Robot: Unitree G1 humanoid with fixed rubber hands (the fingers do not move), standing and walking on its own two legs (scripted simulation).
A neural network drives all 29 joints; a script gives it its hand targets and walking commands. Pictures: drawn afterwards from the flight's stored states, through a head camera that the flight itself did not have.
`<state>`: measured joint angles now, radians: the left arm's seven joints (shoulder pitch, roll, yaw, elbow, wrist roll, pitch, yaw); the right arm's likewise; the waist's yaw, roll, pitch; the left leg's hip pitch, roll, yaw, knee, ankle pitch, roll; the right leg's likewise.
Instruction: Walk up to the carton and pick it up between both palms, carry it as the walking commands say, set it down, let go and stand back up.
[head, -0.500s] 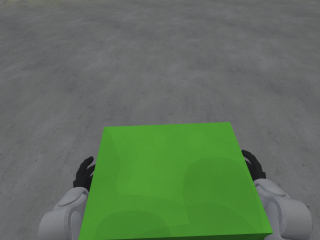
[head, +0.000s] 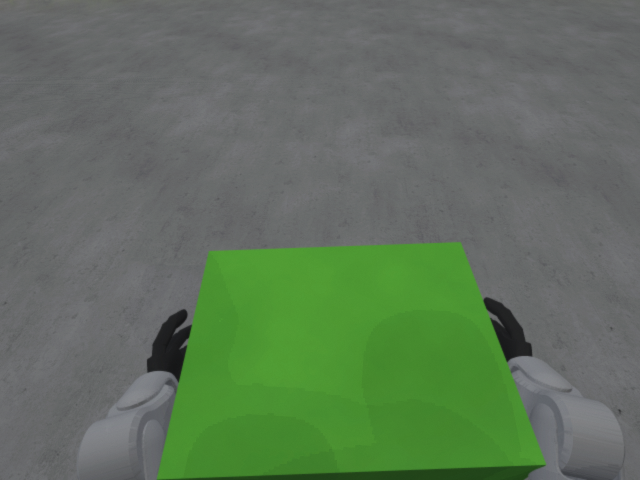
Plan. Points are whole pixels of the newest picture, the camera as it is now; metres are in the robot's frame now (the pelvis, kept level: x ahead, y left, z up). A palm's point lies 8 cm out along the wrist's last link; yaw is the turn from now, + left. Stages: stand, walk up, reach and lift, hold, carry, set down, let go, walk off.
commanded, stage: carry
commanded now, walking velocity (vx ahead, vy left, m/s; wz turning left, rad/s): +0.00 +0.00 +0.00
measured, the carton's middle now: (339, 398) +0.23 +0.00 +0.02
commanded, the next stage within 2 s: none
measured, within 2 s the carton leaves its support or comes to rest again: neither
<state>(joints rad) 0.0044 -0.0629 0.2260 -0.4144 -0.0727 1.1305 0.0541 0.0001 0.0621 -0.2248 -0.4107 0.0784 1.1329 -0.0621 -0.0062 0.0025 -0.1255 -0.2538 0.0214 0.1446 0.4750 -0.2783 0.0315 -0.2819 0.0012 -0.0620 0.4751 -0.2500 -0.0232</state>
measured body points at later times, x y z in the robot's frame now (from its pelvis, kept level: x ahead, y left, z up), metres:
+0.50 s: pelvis +0.04 +0.00 +0.00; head +0.01 -0.01 +0.45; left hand +0.30 +0.16 +0.08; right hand +0.26 -0.21 +0.07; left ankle -0.02 +0.09 -0.74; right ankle +0.03 -0.11 -0.74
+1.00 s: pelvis +0.13 -0.02 +0.01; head +0.15 -0.02 +0.46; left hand +0.42 +0.13 +0.07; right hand +0.36 -0.24 +0.07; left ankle -0.01 +0.10 -0.71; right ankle +0.04 -0.11 -0.71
